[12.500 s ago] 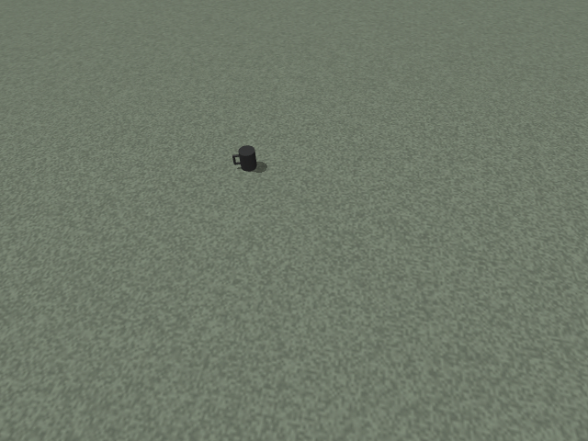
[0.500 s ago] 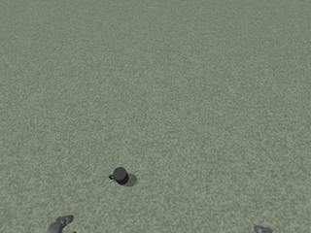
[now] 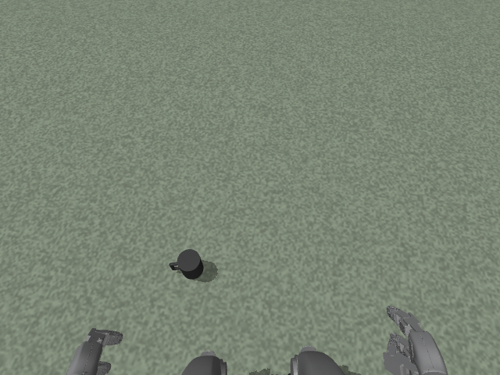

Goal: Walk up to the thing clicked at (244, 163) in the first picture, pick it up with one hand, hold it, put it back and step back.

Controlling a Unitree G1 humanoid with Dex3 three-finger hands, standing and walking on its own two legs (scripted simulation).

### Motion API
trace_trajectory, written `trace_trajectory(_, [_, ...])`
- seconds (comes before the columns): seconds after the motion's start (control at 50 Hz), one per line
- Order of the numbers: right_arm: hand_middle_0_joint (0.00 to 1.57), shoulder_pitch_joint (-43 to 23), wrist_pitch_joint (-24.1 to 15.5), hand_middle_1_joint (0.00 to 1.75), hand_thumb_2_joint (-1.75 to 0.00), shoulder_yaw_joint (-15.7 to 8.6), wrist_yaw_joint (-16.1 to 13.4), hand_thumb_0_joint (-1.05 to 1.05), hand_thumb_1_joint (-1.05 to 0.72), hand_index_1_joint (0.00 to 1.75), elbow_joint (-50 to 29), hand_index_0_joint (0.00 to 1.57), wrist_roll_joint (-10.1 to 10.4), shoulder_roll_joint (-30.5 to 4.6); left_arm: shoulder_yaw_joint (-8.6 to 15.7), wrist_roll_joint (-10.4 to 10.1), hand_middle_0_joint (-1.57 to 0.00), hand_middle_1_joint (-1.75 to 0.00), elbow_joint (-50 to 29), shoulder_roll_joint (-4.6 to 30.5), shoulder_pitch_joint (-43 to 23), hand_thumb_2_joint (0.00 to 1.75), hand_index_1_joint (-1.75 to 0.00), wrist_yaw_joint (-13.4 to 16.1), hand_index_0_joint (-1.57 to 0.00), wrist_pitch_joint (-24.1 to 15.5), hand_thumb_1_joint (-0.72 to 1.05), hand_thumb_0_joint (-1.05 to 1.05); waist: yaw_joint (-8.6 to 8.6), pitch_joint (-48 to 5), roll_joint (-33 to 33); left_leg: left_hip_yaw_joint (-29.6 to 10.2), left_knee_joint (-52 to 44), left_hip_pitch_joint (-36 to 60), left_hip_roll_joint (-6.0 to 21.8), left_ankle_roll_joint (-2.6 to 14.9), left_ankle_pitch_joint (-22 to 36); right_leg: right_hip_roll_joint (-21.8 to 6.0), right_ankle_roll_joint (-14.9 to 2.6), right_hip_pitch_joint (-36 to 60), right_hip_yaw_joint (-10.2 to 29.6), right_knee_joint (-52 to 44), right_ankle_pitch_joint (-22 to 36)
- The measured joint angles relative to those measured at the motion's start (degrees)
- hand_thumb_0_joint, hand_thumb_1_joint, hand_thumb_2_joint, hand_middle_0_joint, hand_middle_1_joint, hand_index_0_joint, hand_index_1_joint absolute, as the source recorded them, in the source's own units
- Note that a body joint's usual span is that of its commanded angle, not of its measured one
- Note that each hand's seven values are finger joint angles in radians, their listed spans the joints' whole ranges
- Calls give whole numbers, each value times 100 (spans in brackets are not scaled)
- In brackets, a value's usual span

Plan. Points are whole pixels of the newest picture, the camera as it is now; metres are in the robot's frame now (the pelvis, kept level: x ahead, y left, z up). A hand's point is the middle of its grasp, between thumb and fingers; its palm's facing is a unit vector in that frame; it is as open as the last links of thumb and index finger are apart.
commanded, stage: rise first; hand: left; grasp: from above
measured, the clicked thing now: (186, 265) +0.50 +0.24 -0.67
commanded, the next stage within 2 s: none
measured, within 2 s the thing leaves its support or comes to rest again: neither
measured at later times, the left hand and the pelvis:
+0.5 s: hand (132, 354) +0.18 +0.26 -0.26, palm faces -0.39 -0.65 -0.65, open 14.0 cm; pelvis -0.03 +0.00 -0.11, yaw +0 degrees
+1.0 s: hand (157, 293) +0.34 +0.27 -0.42, palm faces -0.49 -0.15 -0.86, open 13.9 cm; pelvis -0.09 -0.01 -0.29, yaw -2 degrees
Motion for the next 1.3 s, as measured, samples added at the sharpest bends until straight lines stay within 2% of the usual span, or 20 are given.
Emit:
trace_trajectory(0.22, [20, -68, -184, 30, -90, 68, 22, 1, -89, 30, -356, 20, -32, 97, -154, 210, -7, -111, -1066, 18, 555, 98, -109, 91, -9, 442, -52, -1, -49, -199, 71, -74, 809, -795, 21, 22, -350, -3, 20, -736, -46, 717, -311])
trace_trajectory(0.32, [20, -105, -331, 30, -90, 119, 22, 1, -89, 30, -460, 20, -54, 66, -196, 501, -7, -111, -931, 124, 348, 98, -109, 138, -9, 364, -52, -1, -84, -294, 89, -115, 1333, -1409, 14, 22, -501, -26, 6, -1339, -67, 1246, -476])
trace_trajectory(0.42, [20, -267, -511, 30, -90, 102, 91, 1, -89, 30, -457, 21, -81, -57, -120, 1054, -7, -111, -353, 380, -353, 98, -109, 221, -9, -44, -53, -1, -131, -460, 37, -112, 2298, -2553, -5, 10, -763, -76, -11, -2520, -23, 2276, -769])
trace_trajectory(0.48, [20, -395, -559, 30, -90, 54, 123, 1, -88, 30, -349, 21, -57, -148, -185, 1421, -7, -111, -226, 519, -780, 98, -109, 299, -9, -319, -52, -1, -156, -540, 37, -119, 2935, -3276, -16, 4, -928, -105, -26, -3254, -3, 2936, -944])
trace_trajectory(0.56, [20, -555, -546, 30, -90, -1, 158, 1, -88, 30, -141, 20, -23, -241, -227, 1935, -7, -111, 84, 638, -1464, 99, -109, 435, -9, -668, -52, -1, -185, -626, 69, -122, 3715, -4185, -17, -8, -1092, -126, -60, -4181, 29, 3737, -1113])
trace_trajectory(0.64, [20, -653, -458, 30, -90, -73, 184, 1, -88, 30, 21, 20, 10, -279, -201, 2451, -7, -111, 451, 801, -2235, 99, -110, 605, -9, -828, -52, -1, -193, -617, 137, -143, 4385, -5009, -4, -16, -1164, -128, -107, -5017, 38, 4409, -1180])
trace_trajectory(0.72, [20, -669, -371, 30, -90, -110, 222, 1, -89, 30, 218, 20, -5, -265, -188, 2837, -7, -112, 1049, 998, -3107, 99, -109, 713, -9, -957, -52, -1, -195, -543, 189, -175, 4896, -5706, 10, -26, -1140, -125, -146, -5719, 29, 4914, -1147])
trace_trajectory(0.8, [20, -594, -287, 30, -90, -112, 291, 1, -90, 30, 385, 20, -83, -203, -205, 3225, -7, -112, 1786, 1319, -3945, 99, -109, 659, -9, -1195, -51, 0, -269, -466, 186, -234, 5375, -6319, 31, -42, -1108, -115, -183, -6324, -7, 5365, -1098])
trace_trajectory(0.88, [20, -461, -210, 30, -90, -84, 350, 1, -90, 30, 516, 20, -170, -149, -191, 3629, -7, -112, 2320, 1647, -4604, 99, -109, 624, -10, -1536, -51, 0, -394, -361, 142, -314, 5829, -6835, 48, -49, -1099, -106, -210, -6809, -65, 5759, -1055])
trace_trajectory(0.96, [20, -334, -91, 30, -91, -37, 390, 1, -91, 30, 605, 20, -240, -149, -159, 4125, -7, -111, 2676, 1909, -5062, 100, -108, 684, -10, -1841, -51, 0, -540, -266, 132, -391, 6215, -7254, 54, -27, -1114, -103, -204, -7173, -123, 6062, -1031])
trace_trajectory(1.12, [20, -205, 212, 30, -91, 53, 494, 1, -92, 30, 676, 20, -366, -151, -90, 4992, -8, -106, 3313, 2264, -5717, 102, -105, 1093, -9, -2108, -53, 0, -839, -170, 96, -448, 6762, -7823, 41, 93, -1184, -115, -98, -7631, -153, 6465, -1049])
trace_trajectory(1.2, [20, -194, 336, 30, -91, 100, 581, 1, -91, 30, 654, 20, -433, -146, -103, 5333, -8, -104, 3565, 2394, -5965, 103, -103, 1250, -9, -2115, -53, 0, -961, -122, 79, -435, 6943, -8031, 22, 156, -1204, -132, -38, -7794, -134, 6606, -1066])
trace_trajectory(1.3, [20, -197, 421, 30, -91, 154, 692, 1, -91, 30, 616, 20, -518, -136, -176, 5620, -8, -102, 3805, 2506, -6222, 103, -101, 1371, -8, -2141, -53, 0, -1069, -45, 71, -420, 7138, -8254, -9, 215, -1218, -160, 17, -7971, -112, 6772, -1094])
